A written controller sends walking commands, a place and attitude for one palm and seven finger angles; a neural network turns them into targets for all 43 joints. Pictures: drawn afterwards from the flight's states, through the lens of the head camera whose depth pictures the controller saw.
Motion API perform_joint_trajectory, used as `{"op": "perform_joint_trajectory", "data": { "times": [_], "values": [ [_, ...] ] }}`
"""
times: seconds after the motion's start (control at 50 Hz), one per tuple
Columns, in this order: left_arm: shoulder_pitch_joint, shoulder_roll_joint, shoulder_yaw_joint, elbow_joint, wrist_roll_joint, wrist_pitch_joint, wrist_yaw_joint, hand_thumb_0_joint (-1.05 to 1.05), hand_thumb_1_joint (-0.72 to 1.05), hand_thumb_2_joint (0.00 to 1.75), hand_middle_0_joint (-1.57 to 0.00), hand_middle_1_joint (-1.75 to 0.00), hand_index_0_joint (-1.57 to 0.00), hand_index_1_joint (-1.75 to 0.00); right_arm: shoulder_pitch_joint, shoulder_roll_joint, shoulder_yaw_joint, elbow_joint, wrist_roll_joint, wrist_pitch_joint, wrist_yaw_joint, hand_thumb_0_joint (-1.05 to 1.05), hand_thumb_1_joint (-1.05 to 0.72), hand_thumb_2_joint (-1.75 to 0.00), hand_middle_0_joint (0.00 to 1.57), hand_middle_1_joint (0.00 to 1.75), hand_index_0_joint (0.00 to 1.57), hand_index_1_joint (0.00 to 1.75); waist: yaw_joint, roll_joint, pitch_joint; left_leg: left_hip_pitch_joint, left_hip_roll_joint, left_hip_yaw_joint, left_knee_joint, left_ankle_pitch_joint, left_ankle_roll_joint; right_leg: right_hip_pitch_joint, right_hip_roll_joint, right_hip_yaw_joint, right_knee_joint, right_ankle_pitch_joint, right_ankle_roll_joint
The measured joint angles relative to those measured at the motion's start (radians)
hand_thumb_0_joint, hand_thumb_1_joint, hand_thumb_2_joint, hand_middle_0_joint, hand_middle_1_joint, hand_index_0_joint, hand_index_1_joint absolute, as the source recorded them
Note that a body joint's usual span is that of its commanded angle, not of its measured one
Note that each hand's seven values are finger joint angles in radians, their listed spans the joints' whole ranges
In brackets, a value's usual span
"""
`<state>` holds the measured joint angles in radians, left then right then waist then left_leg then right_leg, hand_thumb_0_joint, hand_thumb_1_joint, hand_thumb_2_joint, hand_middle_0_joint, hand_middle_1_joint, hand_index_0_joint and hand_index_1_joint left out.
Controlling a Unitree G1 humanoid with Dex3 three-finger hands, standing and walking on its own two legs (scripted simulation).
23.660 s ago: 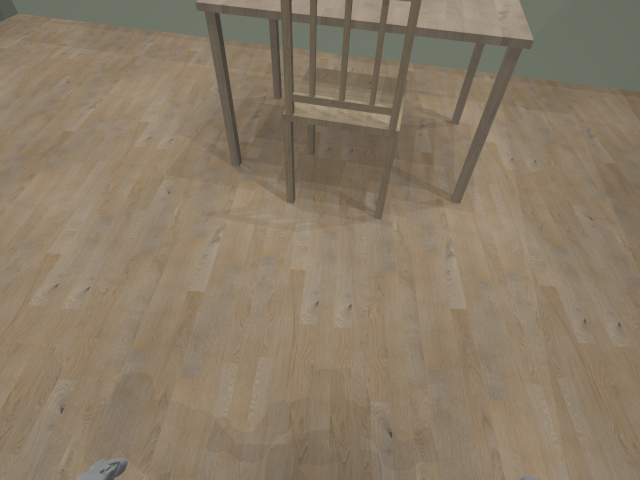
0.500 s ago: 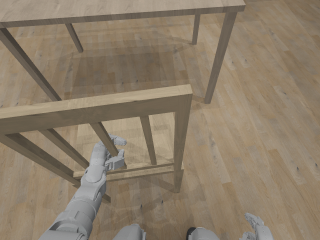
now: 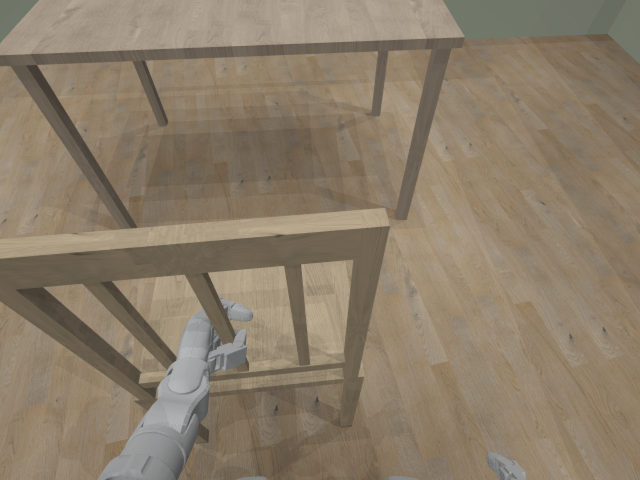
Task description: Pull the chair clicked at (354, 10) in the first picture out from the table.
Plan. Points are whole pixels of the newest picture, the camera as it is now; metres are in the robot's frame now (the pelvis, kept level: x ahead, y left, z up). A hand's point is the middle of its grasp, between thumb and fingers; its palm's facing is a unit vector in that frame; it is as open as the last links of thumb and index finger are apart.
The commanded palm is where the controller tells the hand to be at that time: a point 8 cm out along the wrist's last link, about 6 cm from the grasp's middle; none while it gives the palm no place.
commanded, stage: stop walking, hand still on the chair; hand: left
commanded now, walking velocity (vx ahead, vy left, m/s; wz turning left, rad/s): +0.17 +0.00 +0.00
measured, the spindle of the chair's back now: (224, 328) +0.32 +0.15 -0.05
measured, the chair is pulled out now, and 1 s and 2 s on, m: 0.58 0.60 0.60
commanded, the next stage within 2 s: open the thumb and straighten the fingers in 0.70 s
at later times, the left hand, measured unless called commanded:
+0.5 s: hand (236, 366) +0.27 +0.13 -0.07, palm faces -0.02 -0.98 -0.18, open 5.3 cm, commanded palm +0.26 +0.18 -0.05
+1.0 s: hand (232, 360) +0.28 +0.13 -0.07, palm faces -0.02 -0.99 -0.15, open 6.6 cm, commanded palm +0.26 +0.18 -0.05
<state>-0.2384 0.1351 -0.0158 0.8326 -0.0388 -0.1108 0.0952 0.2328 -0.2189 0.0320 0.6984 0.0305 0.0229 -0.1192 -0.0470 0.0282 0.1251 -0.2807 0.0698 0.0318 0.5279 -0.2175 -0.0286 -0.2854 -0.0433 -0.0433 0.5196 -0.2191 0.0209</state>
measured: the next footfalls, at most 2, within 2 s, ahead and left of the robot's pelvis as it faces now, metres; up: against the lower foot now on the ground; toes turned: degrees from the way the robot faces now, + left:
none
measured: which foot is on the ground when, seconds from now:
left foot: down 0.00-1.00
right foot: down 0.00-1.00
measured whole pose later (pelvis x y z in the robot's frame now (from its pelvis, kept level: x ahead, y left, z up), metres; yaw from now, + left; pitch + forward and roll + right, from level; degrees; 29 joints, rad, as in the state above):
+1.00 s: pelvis +0.04 +0.00 -0.01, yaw +1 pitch +3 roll +0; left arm 0.10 0.16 -0.06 0.46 -0.04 -0.05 0.05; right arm 0.22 -0.24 0.01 0.64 0.05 -0.06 -0.06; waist -0.05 0.01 -0.01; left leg -0.35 0.06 0.01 0.60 -0.30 -0.04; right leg -0.35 -0.06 -0.06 0.59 -0.30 0.02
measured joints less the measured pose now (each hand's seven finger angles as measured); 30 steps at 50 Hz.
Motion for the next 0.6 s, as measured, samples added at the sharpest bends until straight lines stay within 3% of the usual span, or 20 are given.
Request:
{"op": "perform_joint_trajectory", "data": {
  "times": [0.26, 0.6],
  "values": [
    [0.156, -0.025, -0.045, -0.033, 0.021, -0.012, -0.005, 0.04, 0.69, 0.82, -0.27, -1.22, -0.5, -1.45, 0.039, -0.009, -0.004, 0.022, -0.006, -0.027, -0.009, 0.02, -0.91, -0.9, 0.2, 0.3, 0.2, 0.3, 0.013, 0.001, -0.093, 0.06, -0.018, 0.016, -0.044, -0.004, 0.006, 0.05, -0.014, 0.017, -0.04, 0.015, 0.01],
    [0.257, -0.022, -0.066, -0.17, 0.023, -0.004, -0.004, 0.05, 0.68, 0.84, -0.27, -1.23, -0.5, -1.45, -0.044, 0.008, 0.003, -0.003, -0.013, -0.04, 0.0, 0.01, -0.91, -0.9, 0.21, 0.3, 0.2, 0.3, 0.04, 0.004, -0.076, 0.094, -0.012, 0.01, -0.082, -0.013, -0.007, 0.08, -0.008, 0.008, -0.064, -0.003, 0.006]
  ]
}}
